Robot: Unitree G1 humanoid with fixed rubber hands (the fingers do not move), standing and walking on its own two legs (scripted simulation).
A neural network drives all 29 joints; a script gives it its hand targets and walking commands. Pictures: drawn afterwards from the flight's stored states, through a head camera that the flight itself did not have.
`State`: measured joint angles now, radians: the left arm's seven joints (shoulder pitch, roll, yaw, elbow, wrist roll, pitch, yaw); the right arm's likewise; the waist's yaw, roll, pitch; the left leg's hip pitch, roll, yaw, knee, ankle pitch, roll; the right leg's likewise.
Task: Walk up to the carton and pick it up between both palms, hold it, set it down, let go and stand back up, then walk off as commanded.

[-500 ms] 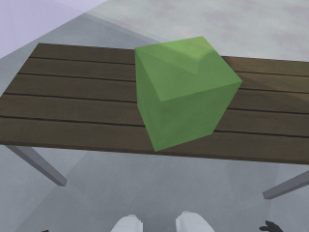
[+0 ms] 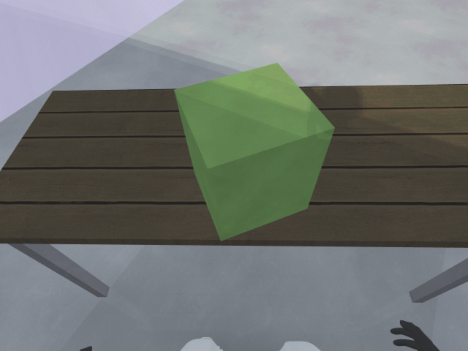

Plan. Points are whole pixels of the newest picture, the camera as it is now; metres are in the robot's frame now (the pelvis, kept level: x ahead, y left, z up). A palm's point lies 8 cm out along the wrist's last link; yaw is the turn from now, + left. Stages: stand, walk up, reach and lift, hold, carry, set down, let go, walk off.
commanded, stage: walk up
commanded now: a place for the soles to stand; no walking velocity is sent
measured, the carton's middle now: (247, 155) +0.47 -0.01 +0.03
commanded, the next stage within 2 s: stand in 0.72 s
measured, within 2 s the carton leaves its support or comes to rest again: neither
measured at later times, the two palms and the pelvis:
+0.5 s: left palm out of the picture +0.08 +0.31 -0.10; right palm out of the picture +0.11 -0.30 -0.09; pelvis +0.00 +0.00 +0.00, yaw +0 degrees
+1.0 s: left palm out of the picture +0.06 +0.31 -0.10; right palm out of the picture +0.08 -0.29 -0.09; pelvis -0.03 +0.00 +0.00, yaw +0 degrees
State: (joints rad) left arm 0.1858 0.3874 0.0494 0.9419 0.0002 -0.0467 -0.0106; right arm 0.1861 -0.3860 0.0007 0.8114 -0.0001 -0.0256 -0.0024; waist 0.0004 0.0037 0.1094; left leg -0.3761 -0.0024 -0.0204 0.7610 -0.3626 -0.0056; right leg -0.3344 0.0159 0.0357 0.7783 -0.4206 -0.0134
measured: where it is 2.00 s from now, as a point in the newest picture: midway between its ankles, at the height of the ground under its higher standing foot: outside the picture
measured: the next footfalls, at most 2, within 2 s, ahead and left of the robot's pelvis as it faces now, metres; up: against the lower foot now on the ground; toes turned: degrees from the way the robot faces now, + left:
none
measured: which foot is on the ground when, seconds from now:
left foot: down 0.00-1.00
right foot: down 0.00-1.00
